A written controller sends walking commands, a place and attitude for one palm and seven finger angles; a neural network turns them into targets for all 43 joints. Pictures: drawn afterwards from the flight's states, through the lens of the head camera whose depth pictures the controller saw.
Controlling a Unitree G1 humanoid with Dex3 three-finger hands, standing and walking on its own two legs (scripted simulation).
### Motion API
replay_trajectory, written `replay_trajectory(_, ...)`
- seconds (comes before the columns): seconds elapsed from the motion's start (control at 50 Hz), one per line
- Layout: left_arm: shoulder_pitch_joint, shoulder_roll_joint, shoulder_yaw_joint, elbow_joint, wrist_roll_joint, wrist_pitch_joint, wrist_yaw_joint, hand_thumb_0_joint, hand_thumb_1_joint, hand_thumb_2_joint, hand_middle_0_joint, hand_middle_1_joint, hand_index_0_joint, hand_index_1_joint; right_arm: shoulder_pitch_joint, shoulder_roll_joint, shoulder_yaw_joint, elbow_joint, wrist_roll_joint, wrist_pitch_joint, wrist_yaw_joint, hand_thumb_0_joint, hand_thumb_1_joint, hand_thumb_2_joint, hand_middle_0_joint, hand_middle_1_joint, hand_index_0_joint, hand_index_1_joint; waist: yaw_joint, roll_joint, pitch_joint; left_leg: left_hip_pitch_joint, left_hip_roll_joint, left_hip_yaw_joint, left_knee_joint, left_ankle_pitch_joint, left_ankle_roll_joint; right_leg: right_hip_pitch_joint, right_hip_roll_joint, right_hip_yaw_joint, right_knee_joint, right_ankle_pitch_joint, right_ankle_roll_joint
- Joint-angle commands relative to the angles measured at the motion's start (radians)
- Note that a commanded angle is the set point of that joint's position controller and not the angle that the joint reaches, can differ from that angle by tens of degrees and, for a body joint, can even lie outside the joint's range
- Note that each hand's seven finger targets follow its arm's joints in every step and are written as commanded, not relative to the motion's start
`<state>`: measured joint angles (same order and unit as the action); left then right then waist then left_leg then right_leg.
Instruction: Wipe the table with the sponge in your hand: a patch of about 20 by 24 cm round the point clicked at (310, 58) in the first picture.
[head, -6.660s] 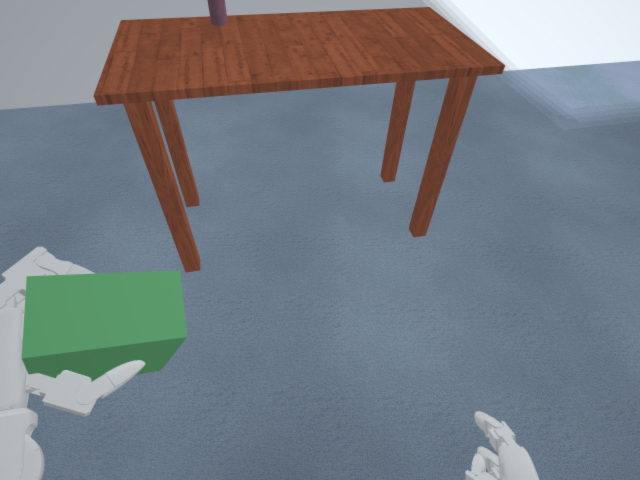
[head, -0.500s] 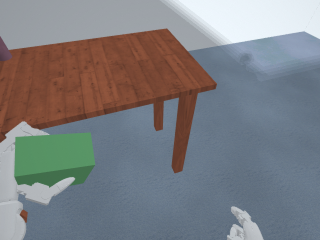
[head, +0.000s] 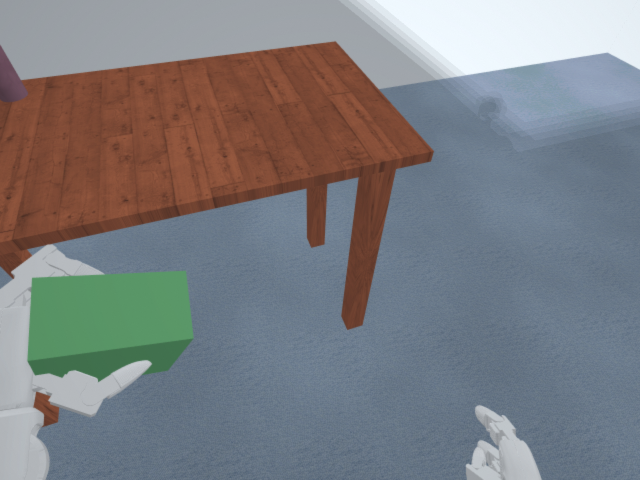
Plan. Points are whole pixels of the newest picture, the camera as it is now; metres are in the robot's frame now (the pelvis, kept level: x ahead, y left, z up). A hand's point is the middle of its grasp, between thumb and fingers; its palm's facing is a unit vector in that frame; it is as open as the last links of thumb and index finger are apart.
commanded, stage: come to a stop and stand still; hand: left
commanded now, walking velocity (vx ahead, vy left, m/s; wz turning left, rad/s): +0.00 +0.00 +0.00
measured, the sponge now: (134, 330) +0.23 +0.20 +0.14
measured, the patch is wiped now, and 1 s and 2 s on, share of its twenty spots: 0.00 0.00 0.00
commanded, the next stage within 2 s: look again from close up in 0.14 s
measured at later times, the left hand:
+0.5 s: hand (75, 272) +0.26 +0.25 +0.18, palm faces +0.34 -0.87 -0.35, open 10.2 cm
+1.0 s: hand (56, 247) +0.30 +0.30 +0.16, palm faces +0.44 -0.81 -0.38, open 10.2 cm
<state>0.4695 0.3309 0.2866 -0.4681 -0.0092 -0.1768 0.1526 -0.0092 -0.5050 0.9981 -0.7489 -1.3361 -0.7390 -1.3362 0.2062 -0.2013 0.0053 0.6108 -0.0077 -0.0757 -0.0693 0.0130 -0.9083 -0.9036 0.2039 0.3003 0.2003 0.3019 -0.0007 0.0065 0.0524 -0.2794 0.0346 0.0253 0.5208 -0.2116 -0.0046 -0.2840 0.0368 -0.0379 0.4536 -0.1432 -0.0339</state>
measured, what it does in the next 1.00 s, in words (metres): shifts its weight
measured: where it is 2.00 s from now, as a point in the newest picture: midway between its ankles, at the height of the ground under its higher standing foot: (268, 477)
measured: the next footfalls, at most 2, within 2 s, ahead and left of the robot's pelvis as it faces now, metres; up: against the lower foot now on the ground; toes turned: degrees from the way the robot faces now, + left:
right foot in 1.42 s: +0.32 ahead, +0.06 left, +0.00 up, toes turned -3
left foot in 1.86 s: +0.31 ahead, +0.26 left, +0.00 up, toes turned -2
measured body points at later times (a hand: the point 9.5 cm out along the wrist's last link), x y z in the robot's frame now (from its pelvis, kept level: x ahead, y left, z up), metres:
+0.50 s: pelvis +0.02 +0.03 +0.00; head +0.04 +0.04 +0.45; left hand +0.24 +0.30 +0.20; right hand +0.18 -0.20 -0.08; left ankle +0.04 +0.12 -0.74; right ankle +0.07 -0.10 -0.74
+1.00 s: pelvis +0.08 +0.05 -0.01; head +0.08 +0.05 +0.44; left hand +0.27 +0.34 +0.18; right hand +0.27 -0.17 -0.08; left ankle +0.04 +0.12 -0.74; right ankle +0.07 -0.10 -0.74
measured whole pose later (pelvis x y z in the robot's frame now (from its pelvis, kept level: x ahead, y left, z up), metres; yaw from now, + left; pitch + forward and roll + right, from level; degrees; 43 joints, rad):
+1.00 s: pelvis +0.08 +0.05 -0.01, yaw +0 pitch +0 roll -1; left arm 0.42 0.35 0.38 -0.43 -0.02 -0.20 0.13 -0.01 -0.50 1.00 -0.75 -1.34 -0.74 -1.34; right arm 0.21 -0.19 0.03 0.55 0.00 -0.10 -0.05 0.01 -0.91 -0.90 0.20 0.30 0.20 0.30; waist 0.01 0.02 -0.02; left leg -0.25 -0.03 0.05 0.66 -0.42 0.06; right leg -0.27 -0.01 0.01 0.63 -0.36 0.02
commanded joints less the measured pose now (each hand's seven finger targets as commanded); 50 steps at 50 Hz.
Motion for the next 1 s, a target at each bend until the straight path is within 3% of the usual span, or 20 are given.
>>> replay_trajectory(0.0,-0.032,0.202,0.176,-0.222,-0.019,-0.075,0.031,0.000,0.100,1.300,-1.200,-1.600,-1.200,-1.600,-0.078,-0.097,-0.029,-0.163,0.003,-0.041,-0.006,0.000,-0.900,-0.900,0.200,0.300,0.200,0.300,0.007,0.067,-0.078,-0.044,0.047,-0.079,-0.153,-0.190,0.020,0.041,-0.109,0.156,-0.164,-0.311,0.013)
replay_trajectory(0.06,-0.021,0.180,0.167,-0.182,-0.018,-0.078,0.028,0.000,0.100,1.300,-1.200,-1.600,-1.200,-1.600,-0.070,-0.102,-0.027,-0.164,0.009,-0.042,-0.007,0.000,-0.900,-0.900,0.200,0.300,0.200,0.300,0.006,0.086,-0.077,-0.104,0.077,-0.105,-0.215,-0.214,0.023,0.104,-0.068,0.108,-0.106,-0.226,0.029)
replay_trajectory(0.2,-0.086,0.147,0.109,-0.169,-0.010,-0.073,0.023,0.000,0.100,1.300,-1.200,-1.600,-1.200,-1.600,-0.063,-0.115,-0.029,-0.155,0.015,-0.062,-0.007,0.000,-0.900,-0.900,0.200,0.300,0.200,0.300,0.007,0.044,-0.111,-0.089,0.076,-0.084,-0.190,-0.147,0.024,0.139,-0.073,0.104,-0.077,-0.099,0.036)
replay_trajectory(0.22,-1.101,0.964,0.537,-0.437,0.013,-0.229,0.035,0.000,0.100,1.300,-1.200,-1.600,-1.200,-1.600,0.050,-0.144,0.073,-0.262,0.067,-0.090,-0.045,0.000,-0.900,-0.900,0.200,0.300,0.200,0.300,-0.061,0.156,-0.038,-0.285,0.055,-0.090,-0.181,-0.309,0.063,0.193,-0.032,0.066,0.030,-0.228,0.077)
replay_trajectory(0.24,-0.742,0.465,0.383,-0.021,0.025,-0.177,0.011,0.000,0.100,1.300,-1.200,-1.600,-1.200,-1.600,-0.060,-0.016,0.036,-0.171,0.057,-0.140,-0.004,0.000,-0.900,-0.900,0.200,0.300,0.200,0.300,0.019,-0.001,-0.193,-0.139,0.078,-0.051,-0.093,-0.221,0.061,0.024,-0.089,0.044,0.002,-0.361,0.053)
replay_trajectory(0.26,-0.603,0.434,0.357,-0.043,0.015,-0.179,-0.004,0.000,0.100,1.300,-1.200,-1.600,-1.200,-1.600,-0.055,-0.065,0.012,-0.137,0.010,-0.154,0.013,0.000,-0.900,-0.900,0.200,0.300,0.200,0.300,0.024,-0.058,-0.163,-0.057,0.021,-0.020,-0.062,-0.197,0.026,0.009,-0.087,0.131,-0.092,-0.283,0.011)
replay_trajectory(0.28,-0.455,0.332,0.276,0.073,0.004,-0.167,-0.019,0.000,0.100,1.300,-1.200,-1.600,-1.200,-1.600,-0.006,-0.114,-0.016,-0.130,-0.001,-0.156,0.020,0.000,-0.900,-0.900,0.200,0.300,0.200,0.300,0.025,-0.074,-0.157,0.039,-0.020,0.000,0.047,-0.145,0.014,-0.063,-0.142,0.241,-0.151,-0.234,-0.032)
replay_trajectory(0.3,-0.382,0.245,0.191,0.024,-0.012,-0.160,-0.031,0.000,0.100,1.300,-1.200,-1.600,-1.200,-1.600,0.003,-0.115,-0.022,-0.138,0.001,-0.154,0.031,0.000,-0.900,-0.900,0.200,0.300,0.200,0.300,0.026,-0.031,-0.171,0.049,-0.040,-0.008,0.089,-0.139,0.013,-0.071,-0.201,0.294,-0.173,-0.219,-0.054)
replay_trajectory(0.32,-0.263,0.160,0.139,0.043,-0.030,-0.154,-0.043,0.000,0.100,1.300,-1.200,-1.600,-1.200,-1.600,-0.005,-0.107,-0.020,-0.141,0.001,-0.163,0.052,0.000,-0.900,-0.900,0.200,0.300,0.200,0.300,0.031,0.048,-0.179,0.071,-0.034,-0.006,0.065,-0.144,0.011,-0.072,-0.209,0.271,-0.176,-0.253,-0.057)
replay_trajectory(0.34,-0.231,0.133,0.106,-0.072,-0.034,-0.151,-0.049,0.000,0.100,1.300,-1.200,-1.600,-1.200,-1.600,-0.001,-0.113,-0.023,-0.163,0.009,-0.162,0.063,0.000,-0.900,-0.900,0.200,0.300,0.200,0.300,0.027,0.053,-0.173,0.045,-0.027,-0.007,0.014,-0.147,0.008,-0.016,-0.192,0.264,-0.175,-0.256,-0.048)
replay_trajectory(0.4,-0.115,0.159,0.125,-0.187,-0.024,-0.131,-0.049,0.000,0.100,1.300,-1.200,-1.600,-1.200,-1.600,-0.034,-0.128,-0.024,-0.168,0.012,-0.157,0.071,0.000,-0.900,-0.900,0.200,0.300,0.200,0.300,0.024,0.012,-0.134,0.022,-0.008,-0.035,-0.092,-0.093,0.007,0.033,-0.115,0.167,-0.135,-0.175,-0.012)
replay_trajectory(0.42,-0.096,0.193,0.166,-0.184,-0.022,-0.123,-0.043,0.000,0.100,1.300,-1.200,-1.600,-1.200,-1.600,-0.052,-0.135,-0.025,-0.177,0.008,-0.157,0.067,0.000,-0.900,-0.900,0.200,0.300,0.200,0.300,0.029,0.043,-0.120,0.017,0.001,-0.045,-0.142,-0.081,0.004,0.043,-0.084,0.132,-0.114,-0.146,0.001)
replay_trajectory(0.48,-0.071,0.229,0.251,-0.173,-0.021,-0.120,-0.031,0.000,0.100,1.300,-1.200,-1.600,-1.200,-1.600,-0.063,-0.126,-0.022,-0.188,0.004,-0.139,0.043,0.000,-0.900,-0.900,0.200,0.300,0.200,0.300,0.022,-0.010,-0.123,-0.014,0.042,-0.086,-0.210,-0.017,0.011,0.106,-0.050,0.067,-0.065,-0.027,0.029)
replay_trajectory(0.52,-0.137,0.290,0.306,-0.228,-0.024,-0.127,-0.025,0.000,0.100,1.300,-1.200,-1.600,-1.200,-1.600,-0.078,-0.128,-0.021,-0.200,0.000,-0.130,0.029,0.000,-0.900,-0.900,0.200,0.300,0.200,0.300,0.019,0.050,-0.134,0.004,0.044,-0.081,-0.231,0.035,0.005,0.118,-0.043,0.053,-0.035,0.016,0.033)
replay_trajectory(0.6,-0.143,0.237,0.258,-0.244,-0.028,-0.132,-0.025,0.000,0.100,1.300,-1.200,-1.600,-1.200,-1.600,-0.071,-0.126,-0.023,-0.206,-0.005,-0.123,0.017,0.000,-0.900,-0.900,0.200,0.300,0.200,0.300,0.019,0.152,-0.199,0.081,0.043,-0.045,-0.168,0.246,-0.001,0.143,-0.052,0.029,-0.002,0.127,0.025)
replay_trajectory(0.64,-0.136,0.214,0.221,-0.274,-0.027,-0.129,-0.030,0.000,0.100,1.300,-1.200,-1.600,-1.200,-1.600,-0.074,-0.130,-0.026,-0.207,-0.008,-0.130,0.022,0.000,-0.900,-0.900,0.200,0.300,0.200,0.300,0.014,0.130,-0.243,0.144,0.043,-0.032,-0.112,0.362,-0.007,0.140,-0.055,0.014,0.016,0.167,0.022)
replay_trajectory(0.7,-0.093,0.162,0.159,-0.286,-0.023,-0.116,-0.027,0.000,0.100,1.300,-1.200,-1.600,-1.200,-1.600,-0.062,-0.146,-0.044,-0.198,-0.008,-0.124,0.034,0.000,-0.900,-0.900,0.200,0.300,0.200,0.300,-0.001,0.113,-0.268,0.124,0.036,-0.035,-0.070,0.186,0.026,0.138,-0.066,0.031,0.047,0.108,0.001)
replay_trajectory(0.84,-0.121,0.182,0.192,-0.200,-0.022,-0.094,-0.008,0.000,0.100,1.300,-1.200,-1.600,-1.200,-1.600,-0.083,-0.135,-0.034,-0.206,0.003,-0.084,0.018,0.000,-0.900,-0.900,0.200,0.300,0.200,0.300,-0.013,0.099,-0.098,0.010,0.084,-0.145,-0.138,-0.153,0.067,-0.007,-0.045,0.001,0.162,-0.084,-0.002)
replay_trajectory(0.92,-0.193,0.211,0.207,-0.180,-0.022,-0.092,-0.001,0.000,0.100,1.300,-1.200,-1.600,-1.200,-1.600,-0.088,-0.134,-0.031,-0.214,0.009,-0.070,0.010,0.000,-0.900,-0.900,0.200,0.300,0.200,0.300,-0.012,0.089,-0.100,-0.031,0.063,-0.095,-0.048,-0.083,0.066,0.050,-0.070,0.052,0.144,-0.014,-0.034)
replay_trajectory(0.98,-0.189,0.191,0.173,-0.167,-0.026,-0.089,-0.002,0.000,0.100,1.300,-1.200,-1.600,-1.200,-1.600,-0.086,-0.125,-0.033,-0.213,0.017,-0.066,0.017,0.000,-0.900,-0.900,0.200,0.300,0.200,0.300,-0.004,-0.081,-0.140,-0.129,-0.024,0.009,0.197,-0.050,0.051,0.166,-0.188,0.261,0.086,0.039,-0.115)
